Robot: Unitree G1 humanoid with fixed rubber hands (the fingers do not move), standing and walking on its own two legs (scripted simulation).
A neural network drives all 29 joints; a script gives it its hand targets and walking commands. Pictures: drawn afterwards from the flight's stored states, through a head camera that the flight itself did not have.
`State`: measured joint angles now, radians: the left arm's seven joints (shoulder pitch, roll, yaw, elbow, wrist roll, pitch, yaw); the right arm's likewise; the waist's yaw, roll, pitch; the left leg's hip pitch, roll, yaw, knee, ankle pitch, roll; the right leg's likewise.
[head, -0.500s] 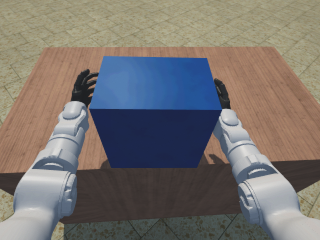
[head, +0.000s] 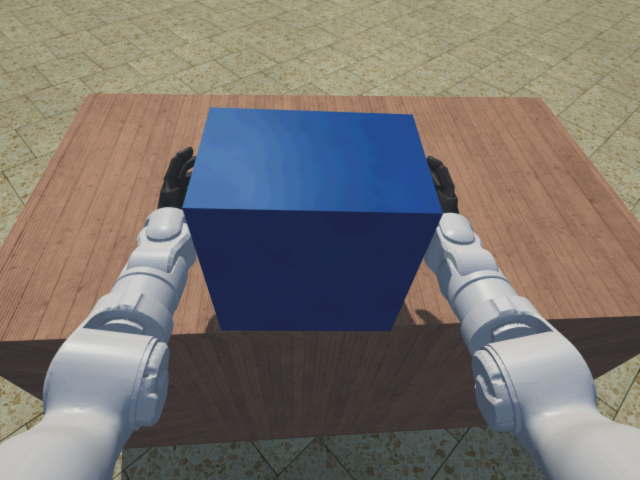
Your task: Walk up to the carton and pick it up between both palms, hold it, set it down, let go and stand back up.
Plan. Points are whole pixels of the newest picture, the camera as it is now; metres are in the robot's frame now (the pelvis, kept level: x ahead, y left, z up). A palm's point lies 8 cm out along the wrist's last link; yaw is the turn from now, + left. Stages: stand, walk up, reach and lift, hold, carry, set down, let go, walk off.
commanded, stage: reach and lift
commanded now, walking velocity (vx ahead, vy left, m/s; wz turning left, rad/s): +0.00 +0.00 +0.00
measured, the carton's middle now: (309, 230) +0.43 +0.03 +0.07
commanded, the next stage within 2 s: none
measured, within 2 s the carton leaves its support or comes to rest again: leaves its support in 1.20 s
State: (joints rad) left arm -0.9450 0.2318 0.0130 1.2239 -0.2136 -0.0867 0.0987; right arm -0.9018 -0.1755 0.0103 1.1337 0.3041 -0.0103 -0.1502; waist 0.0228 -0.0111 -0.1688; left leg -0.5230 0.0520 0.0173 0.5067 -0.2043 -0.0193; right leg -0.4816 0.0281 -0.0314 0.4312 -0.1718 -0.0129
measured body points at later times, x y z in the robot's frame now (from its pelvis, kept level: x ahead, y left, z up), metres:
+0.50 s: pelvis +0.00 +0.00 +0.00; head +0.04 +0.02 +0.45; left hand +0.45 +0.20 +0.10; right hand +0.45 -0.15 +0.10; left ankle +0.02 +0.12 -0.74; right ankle +0.01 -0.11 -0.74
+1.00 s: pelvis +0.02 +0.01 +0.01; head +0.03 +0.02 +0.46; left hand +0.44 +0.20 +0.11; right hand +0.43 -0.15 +0.10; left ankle +0.02 +0.12 -0.74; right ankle +0.01 -0.11 -0.74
